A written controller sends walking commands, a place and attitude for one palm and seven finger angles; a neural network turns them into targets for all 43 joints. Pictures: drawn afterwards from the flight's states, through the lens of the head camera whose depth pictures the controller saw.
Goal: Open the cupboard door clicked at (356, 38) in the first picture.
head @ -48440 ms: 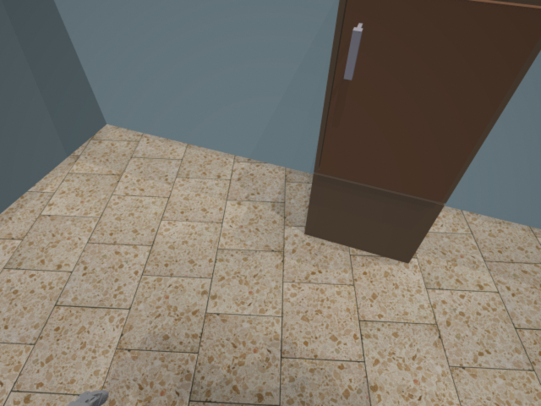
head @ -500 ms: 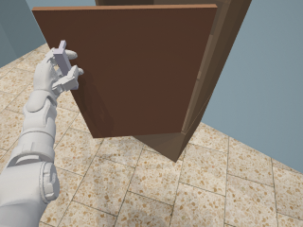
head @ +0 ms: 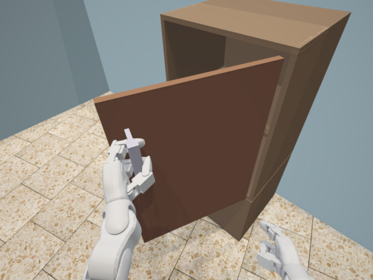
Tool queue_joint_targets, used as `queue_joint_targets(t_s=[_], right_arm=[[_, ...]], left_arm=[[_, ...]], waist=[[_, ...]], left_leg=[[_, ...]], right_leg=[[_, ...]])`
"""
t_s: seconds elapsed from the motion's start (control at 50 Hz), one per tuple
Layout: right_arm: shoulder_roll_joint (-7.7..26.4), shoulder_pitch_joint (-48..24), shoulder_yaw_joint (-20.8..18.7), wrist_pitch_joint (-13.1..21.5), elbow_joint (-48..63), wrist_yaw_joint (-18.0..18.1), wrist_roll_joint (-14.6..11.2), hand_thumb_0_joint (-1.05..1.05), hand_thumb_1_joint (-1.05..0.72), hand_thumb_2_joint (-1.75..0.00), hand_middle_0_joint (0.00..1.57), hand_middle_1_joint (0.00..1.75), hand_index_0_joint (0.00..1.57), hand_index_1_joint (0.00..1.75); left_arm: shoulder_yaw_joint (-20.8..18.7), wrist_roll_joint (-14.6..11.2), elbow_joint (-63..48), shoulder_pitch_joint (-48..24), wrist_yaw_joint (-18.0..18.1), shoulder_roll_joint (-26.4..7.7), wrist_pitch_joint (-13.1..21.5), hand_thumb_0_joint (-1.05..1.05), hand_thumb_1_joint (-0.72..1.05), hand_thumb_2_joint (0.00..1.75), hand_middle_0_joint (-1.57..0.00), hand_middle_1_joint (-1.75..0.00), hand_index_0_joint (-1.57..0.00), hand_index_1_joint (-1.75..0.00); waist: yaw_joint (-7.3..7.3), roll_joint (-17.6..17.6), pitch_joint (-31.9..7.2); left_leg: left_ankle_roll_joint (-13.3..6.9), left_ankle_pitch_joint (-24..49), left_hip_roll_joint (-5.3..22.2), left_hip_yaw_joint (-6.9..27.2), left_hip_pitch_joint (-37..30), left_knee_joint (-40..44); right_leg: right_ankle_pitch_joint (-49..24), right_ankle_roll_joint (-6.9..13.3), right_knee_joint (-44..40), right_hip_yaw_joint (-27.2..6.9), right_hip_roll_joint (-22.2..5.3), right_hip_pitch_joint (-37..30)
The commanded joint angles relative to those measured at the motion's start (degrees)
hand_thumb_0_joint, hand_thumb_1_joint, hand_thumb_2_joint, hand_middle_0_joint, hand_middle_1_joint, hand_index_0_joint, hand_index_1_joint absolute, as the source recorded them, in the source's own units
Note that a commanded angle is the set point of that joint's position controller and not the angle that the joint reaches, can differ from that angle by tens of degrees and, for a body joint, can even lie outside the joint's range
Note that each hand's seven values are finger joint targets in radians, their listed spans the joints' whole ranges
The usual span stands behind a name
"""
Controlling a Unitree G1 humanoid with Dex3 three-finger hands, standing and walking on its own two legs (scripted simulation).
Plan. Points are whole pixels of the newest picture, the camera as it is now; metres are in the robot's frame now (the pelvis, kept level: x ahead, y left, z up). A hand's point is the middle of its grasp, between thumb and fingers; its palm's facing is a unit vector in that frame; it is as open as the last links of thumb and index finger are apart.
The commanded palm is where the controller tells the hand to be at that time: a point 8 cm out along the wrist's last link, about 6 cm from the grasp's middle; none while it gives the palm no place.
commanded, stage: pull the door open along its arc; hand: left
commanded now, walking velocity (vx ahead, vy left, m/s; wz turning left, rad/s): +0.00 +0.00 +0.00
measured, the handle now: (135, 157) +0.34 +0.14 +0.12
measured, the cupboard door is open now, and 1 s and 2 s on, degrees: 67 74 78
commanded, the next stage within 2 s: open thumb and fingers to let go in 0.16 s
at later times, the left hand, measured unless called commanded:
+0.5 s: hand (163, 187) +0.26 +0.07 +0.13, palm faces +0.34 -0.94 +0.03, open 7.0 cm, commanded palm +0.21 +0.11 +0.12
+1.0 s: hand (163, 189) +0.26 +0.07 +0.13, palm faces +0.29 -0.96 +0.03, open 14.6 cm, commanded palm +0.21 +0.10 +0.12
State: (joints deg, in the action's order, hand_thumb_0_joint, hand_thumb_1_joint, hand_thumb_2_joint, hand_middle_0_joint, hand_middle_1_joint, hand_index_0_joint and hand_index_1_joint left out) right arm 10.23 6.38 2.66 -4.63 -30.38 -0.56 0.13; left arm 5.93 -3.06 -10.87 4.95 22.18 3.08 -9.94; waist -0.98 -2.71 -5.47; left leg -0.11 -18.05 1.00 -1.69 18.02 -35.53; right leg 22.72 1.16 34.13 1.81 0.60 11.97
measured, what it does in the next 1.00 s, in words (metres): stands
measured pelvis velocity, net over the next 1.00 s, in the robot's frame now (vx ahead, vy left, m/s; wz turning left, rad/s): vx -0.02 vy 0.00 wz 0.03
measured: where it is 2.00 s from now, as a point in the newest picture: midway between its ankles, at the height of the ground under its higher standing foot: outside the picture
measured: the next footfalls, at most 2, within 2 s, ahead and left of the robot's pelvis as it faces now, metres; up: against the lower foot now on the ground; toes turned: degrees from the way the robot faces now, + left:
none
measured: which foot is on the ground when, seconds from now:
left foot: down 0.00-1.00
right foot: down 0.00-1.00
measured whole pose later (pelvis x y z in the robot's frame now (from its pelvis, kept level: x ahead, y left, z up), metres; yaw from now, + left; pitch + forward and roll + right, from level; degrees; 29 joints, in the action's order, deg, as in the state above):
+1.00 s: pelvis -0.02 +0.00 +0.00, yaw +2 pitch -4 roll +0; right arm 9.6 6.5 2.1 -6.0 -34.0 -0.5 1.2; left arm 16.3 1.2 -8.8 5.4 27.8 4.2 -7.3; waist -1.6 -2.8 -1.1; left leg 0.2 -16.1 0.8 0.2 14.7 -34.5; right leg 21.2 1.6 32.6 3.6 0.7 7.8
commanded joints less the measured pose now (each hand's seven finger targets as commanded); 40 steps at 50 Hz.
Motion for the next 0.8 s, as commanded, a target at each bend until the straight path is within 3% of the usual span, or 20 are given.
queue_joint_targets(t_s=[0.0,0.04,0.06,0.14,0.2,0.24,0.26,0.3,0.34,0.4,0.46,0.5,0.54,0.56,0.64,0.68,0.74,0.78], right_arm=[[4.92,-6.25,-2.12,-0.52,8.6,0.68,0.75,0.0,-0.9,-0.9,0.2,0.3,0.2,0.3],[4.51,-6.62,-2.0,-1.54,8.66,0.29,0.77,0.0,-0.9,-0.9,0.2,0.3,0.2,0.3],[4.42,-7.0,-1.83,-1.87,9.1,0.22,0.78,0.0,-0.9,-0.9,0.2,0.3,0.2,0.3],[4.1,-8.46,-1.61,-1.58,8.68,0.35,1.0,0.0,-0.9,-0.9,0.2,0.3,0.2,0.3],[4.39,-9.22,-1.73,-0.44,8.41,0.39,1.43,0.0,-0.9,-0.9,0.2,0.3,0.2,0.3],[4.45,-9.15,-1.51,0.27,6.85,0.98,1.43,0.0,-0.9,-0.9,0.2,0.3,0.2,0.3],[4.42,-9.74,-1.83,0.72,6.84,1.47,1.53,0.0,-0.9,-0.9,0.2,0.3,0.2,0.3],[4.32,-9.7,-1.5,1.11,6.17,2.16,1.59,0.0,-0.9,-0.9,0.2,0.3,0.2,0.3],[4.2,-9.59,-1.71,1.33,5.5,2.47,1.36,0.0,-0.9,-0.9,0.2,0.3,0.2,0.3],[4.31,-8.63,-2.02,2.16,5.52,2.31,1.4,0.0,-0.9,-0.9,0.2,0.3,0.2,0.3],[4.62,-8.23,-2.27,2.36,5.67,2.26,1.35,0.0,-0.9,-0.9,0.2,0.3,0.2,0.3],[4.69,-8.16,-2.23,2.61,5.4,2.31,1.3,0.0,-0.9,-0.9,0.2,0.3,0.2,0.3],[4.69,-8.17,-2.38,2.76,5.13,2.13,1.26,0.0,-0.9,-0.9,0.2,0.3,0.2,0.3],[4.66,-8.32,-2.26,2.97,5.39,2.1,1.33,0.0,-0.9,-0.9,0.2,0.3,0.2,0.3],[4.64,-7.86,-2.71,3.14,5.29,1.5,1.3,0.0,-0.9,-0.9,0.2,0.3,0.2,0.3],[4.62,-8.01,-2.69,3.01,5.5,1.32,1.37,0.0,-0.9,-0.9,0.2,0.3,0.2,0.3],[4.49,-7.54,-2.87,2.49,5.63,0.91,1.38,0.0,-0.9,-0.9,0.2,0.3,0.2,0.3],[4.48,-7.81,-2.68,2.22,5.94,0.72,1.37,0.0,-0.9,-0.9,0.2,0.3,0.2,0.3]], left_arm=[[-3.94,3.11,-16.81,1.77,3.75,-3.81,1.67,0.0,0.9,0.9,-0.4,-1.35,-0.4,-1.35],[-2.87,3.79,-18.52,7.41,2.88,-3.63,1.96,0.0,0.9,0.9,-0.4,-1.35,-0.4,-1.35],[-1.45,3.51,-19.92,7.86,2.37,-2.94,2.16,0.0,0.9,0.9,-0.4,-1.35,-0.4,-1.35],[2.85,4.65,-20.48,2.64,3.16,-0.26,3.14,0.0,0.9,0.9,-0.4,-1.35,-0.4,-1.35],[7.18,5.74,-18.51,-1.17,4.71,3.39,3.75,0.0,0.9,0.9,-0.4,-1.35,-0.4,-1.35],[5.91,5.18,-16.51,-10.2,5.28,1.77,4.78,0.0,0.9,0.9,-0.4,-1.35,-0.4,-1.35],[4.47,4.5,-15.44,-10.44,5.16,0.84,5.16,0.0,0.83,0.87,-0.4,-1.34,-0.4,-1.34],[3.49,3.67,-12.22,-10.76,4.32,0.34,5.82,0.0,0.69,0.81,-0.38,-1.33,-0.38,-1.33],[2.46,3.15,-11.17,-11.41,3.6,-0.28,6.51,0.0,0.55,0.75,-0.38,-1.31,-0.38,-1.31],[3.53,2.48,-11.3,-10.8,3.03,1.17,7.63,0.0,0.34,0.66,-0.36,-1.29,-0.36,-1.29],[2.53,1.95,-11.45,-9.31,2.4,0.26,8.03,0.0,0.13,0.57,-0.35,-1.27,-0.35,-1.27],[2.23,1.83,-10.74,-10.69,2.31,0.03,8.36,0.0,-0.01,0.51,-0.33,-1.25,-0.33,-1.25],[2.73,2.31,-10.31,-10.53,2.58,0.34,8.44,0.0,-0.15,0.45,-0.32,-1.24,-0.32,-1.24],[3.53,2.31,-10.79,-11.98,2.9,0.98,8.64,0.0,-0.22,0.42,-0.32,-1.23,-0.32,-1.23],[5.14,3.72,-10.8,-11.54,4.19,2.28,8.45,0.0,-0.5,0.3,-0.3,-1.2,-0.3,-1.2],[6.07,4.34,-11.09,-12.21,4.8,2.9,8.24,0.0,-0.5,0.3,-0.3,-1.2,-0.3,-1.2],[6.68,5.23,-11.59,-10.25,5.48,3.53,7.68,0.0,-0.5,0.3,-0.27,-1.05,-0.27,-1.05],[8.05,5.61,-12.21,-11.88,5.88,4.47,7.37,0.0,-0.5,0.3,-0.26,-0.95,-0.26,-0.95]], waist=[[-2.17,5.88,-5.29],[-2.58,4.68,-3.8],[-2.08,4.65,-3.19],[-0.5,6.18,-0.39],[0.21,7.36,-0.9],[1.22,8.87,0.08],[0.2,8.24,-1.01],[-0.32,9.89,-1.01],[-1.18,8.77,-1.26],[-1.21,8.16,-3.54],[-1.62,8.02,-3.58],[-1.1,9.7,-2.13],[-1.37,8.05,-1.18],[-0.88,8.08,-1.11],[-1.19,7.09,-2.07],[-0.87,7.71,-2.58],[-1.4,6.67,-3.65],[-0.7,6.52,-3.23]], left_leg=[[-0.86,20.09,-0.6,0.0,-8.77,3.01],[-0.86,21.02,-0.55,0.11,-8.8,2.73],[-0.85,20.34,-0.54,0.08,-8.57,3.1],[-1.13,17.26,-0.82,1.0,-9.01,1.96],[-1.4,15.06,-1.36,1.6,-9.16,0.96],[-1.5,13.08,-1.76,2.08,-9.01,0.87],[-1.36,11.67,-2.03,1.85,-9.26,0.91],[-1.38,10.88,-2.32,2.07,-8.7,1.53],[-1.29,11.34,-2.17,1.93,-9.41,2.19],[-1.35,13.18,-1.86,1.83,-10.52,3.05],[-1.34,14.19,-1.7,1.54,-10.5,3.66],[-1.41,13.42,-1.72,1.49,-10.32,3.53],[-1.38,12.8,-1.65,1.38,-10.59,3.6],[-1.47,12.67,-1.66,1.58,-10.79,3.8],[-1.39,13.79,-1.42,1.45,-11.73,3.61],[-1.47,14.2,-1.41,1.4,-11.84,3.57],[-1.33,15.96,-1.07,1.46,-12.33,3.48],[-1.37,15.88,-0.94,1.56,-12.29,3.39]], right_leg=[[-30.05,-0.04,-6.06,0.34,-0.81,-1.8],[-31.79,0.25,-6.4,-0.1,-0.69,-1.91],[-31.77,0.09,-6.35,-0.1,-0.95,-1.74],[-28.07,-0.41,-7.97,-1.03,-1.26,0.99],[-25.45,-0.87,-8.43,-1.72,-2.25,2.27],[-22.27,-1.22,-9.92,-2.65,-2.74,3.35],[-20.06,-1.37,-10.84,-3.41,-3.22,2.8],[-18.38,-1.64,-12.18,-4.49,-3.89,1.97],[-18.05,-1.44,-12.88,-4.91,-3.92,1.18],[-22.87,-1.55,-11.11,-3.57,-3.71,-0.36],[-25.09,-1.53,-10.39,-2.85,-3.44,-1.22],[-23.39,-1.74,-11.28,-3.06,-3.39,-0.22],[-19.98,-1.2,-11.91,-2.85,-3.11,0.7],[-19.62,-1.25,-11.67,-2.71,-3.2,1.11],[-19.18,-0.55,-10.85,-1.54,-2.47,1.31],[-19.52,-0.43,-10.24,-1.17,-2.34,1.38],[-21.22,0.09,-9.08,-0.33,-1.8,0.75],[-20.82,0.16,-8.62,0.06,-1.73,1.56]])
